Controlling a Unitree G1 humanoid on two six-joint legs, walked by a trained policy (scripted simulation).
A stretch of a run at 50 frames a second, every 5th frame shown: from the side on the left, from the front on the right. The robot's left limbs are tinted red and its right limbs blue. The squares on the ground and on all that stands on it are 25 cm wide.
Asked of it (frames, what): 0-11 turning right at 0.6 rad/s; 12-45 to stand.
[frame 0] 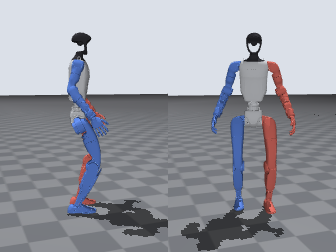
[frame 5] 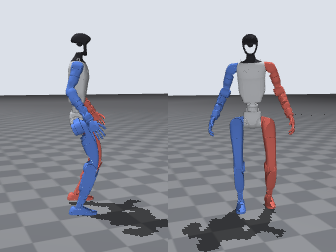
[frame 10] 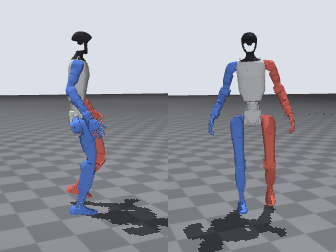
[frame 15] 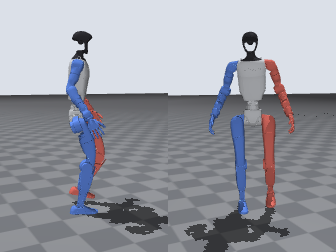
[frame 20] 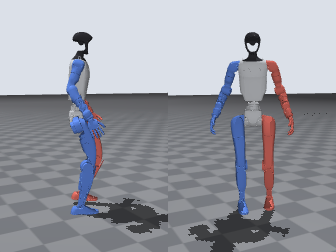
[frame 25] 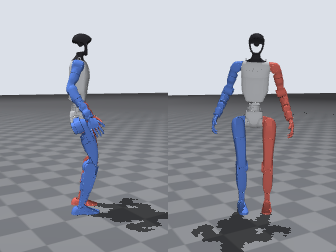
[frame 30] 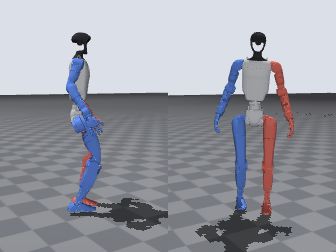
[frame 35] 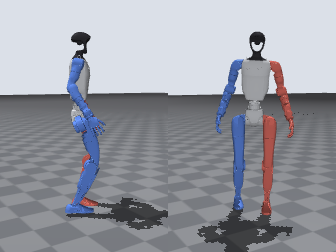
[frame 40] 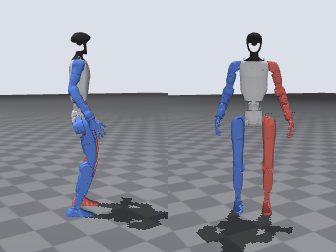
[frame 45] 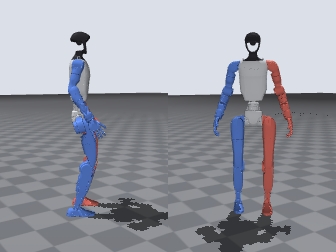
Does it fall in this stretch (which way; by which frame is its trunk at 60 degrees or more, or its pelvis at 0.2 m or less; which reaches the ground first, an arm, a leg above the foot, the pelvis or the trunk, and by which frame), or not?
no
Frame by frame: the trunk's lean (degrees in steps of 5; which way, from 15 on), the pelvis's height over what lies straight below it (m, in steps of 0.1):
0: 5, 0.8
5: 5, 0.8
10: 5, 0.8
15: 5, 0.8
20: 5, 0.8
25: 5, 0.8
30: 5, 0.8
35: 5, 0.8
40: 0, 0.8
45: 0, 0.8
